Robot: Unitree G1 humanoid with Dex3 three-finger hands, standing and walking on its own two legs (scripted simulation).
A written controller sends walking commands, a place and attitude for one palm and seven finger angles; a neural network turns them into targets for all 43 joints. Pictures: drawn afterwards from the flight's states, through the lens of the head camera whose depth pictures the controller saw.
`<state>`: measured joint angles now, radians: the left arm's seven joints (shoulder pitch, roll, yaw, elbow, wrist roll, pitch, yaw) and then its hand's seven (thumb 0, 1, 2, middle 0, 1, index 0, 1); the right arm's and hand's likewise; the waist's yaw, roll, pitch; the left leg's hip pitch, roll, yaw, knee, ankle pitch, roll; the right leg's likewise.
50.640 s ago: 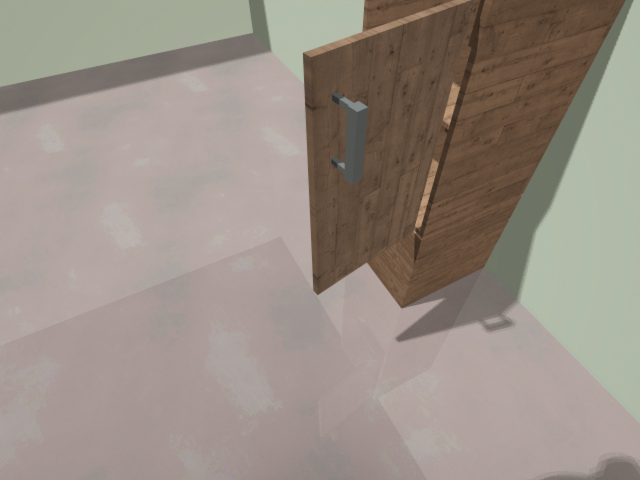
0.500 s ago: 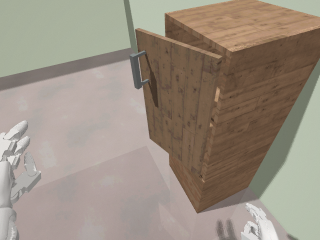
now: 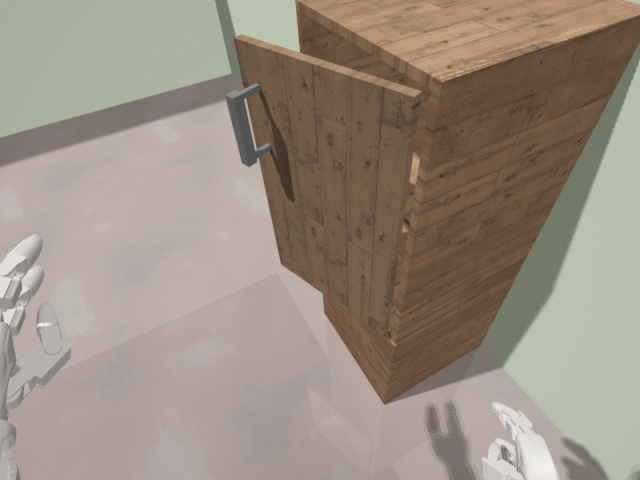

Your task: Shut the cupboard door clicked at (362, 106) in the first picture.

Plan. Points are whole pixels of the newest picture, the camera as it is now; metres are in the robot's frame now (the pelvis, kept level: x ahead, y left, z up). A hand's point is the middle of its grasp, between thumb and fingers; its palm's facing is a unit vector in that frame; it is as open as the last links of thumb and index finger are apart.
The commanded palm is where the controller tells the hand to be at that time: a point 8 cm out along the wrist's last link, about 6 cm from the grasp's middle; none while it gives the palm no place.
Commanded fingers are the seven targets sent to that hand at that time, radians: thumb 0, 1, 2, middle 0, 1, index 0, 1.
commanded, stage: step back with the hand held close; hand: left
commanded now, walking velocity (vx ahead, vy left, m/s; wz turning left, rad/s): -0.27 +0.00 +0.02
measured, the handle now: (251, 125) +0.66 +0.19 +0.11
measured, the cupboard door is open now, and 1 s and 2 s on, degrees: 20 20 20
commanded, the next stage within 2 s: stop stepping back and stand still in 0.98 s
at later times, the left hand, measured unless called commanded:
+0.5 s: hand out of the picture +0.11 +0.31 +0.15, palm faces +0.46 -0.76 -0.47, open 7.4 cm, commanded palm +0.04 +0.34 +0.17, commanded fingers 0.00 0.90 0.90 -0.20 -0.30 -0.20 -0.30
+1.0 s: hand out of the picture -0.05 +0.36 +0.18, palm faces +0.57 -0.74 -0.37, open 7.4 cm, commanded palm -0.12 +0.38 +0.17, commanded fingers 0.00 0.90 0.90 -0.20 -0.30 -0.20 -0.30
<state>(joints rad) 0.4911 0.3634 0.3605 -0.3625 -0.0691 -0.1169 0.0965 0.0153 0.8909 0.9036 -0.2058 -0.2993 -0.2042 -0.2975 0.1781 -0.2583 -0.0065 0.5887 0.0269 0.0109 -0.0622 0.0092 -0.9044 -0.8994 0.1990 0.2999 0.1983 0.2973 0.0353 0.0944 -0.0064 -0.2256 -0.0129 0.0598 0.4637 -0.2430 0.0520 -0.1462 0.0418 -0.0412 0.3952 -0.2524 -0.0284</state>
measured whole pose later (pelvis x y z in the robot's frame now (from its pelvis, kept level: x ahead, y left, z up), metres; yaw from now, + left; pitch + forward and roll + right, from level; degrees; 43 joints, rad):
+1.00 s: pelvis -0.21 +0.06 -0.03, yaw +9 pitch +0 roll -8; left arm 0.44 0.48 0.48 -0.56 -0.07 -0.24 0.13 0.02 0.89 0.90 -0.21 -0.30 -0.21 -0.30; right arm 0.19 -0.18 -0.03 0.62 0.02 -0.10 -0.04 0.01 -0.90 -0.90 0.20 0.30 0.20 0.30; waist -0.01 0.03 -0.01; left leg -0.55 0.09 0.23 0.46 0.02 0.12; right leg -0.34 0.10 -0.05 1.06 -0.53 0.00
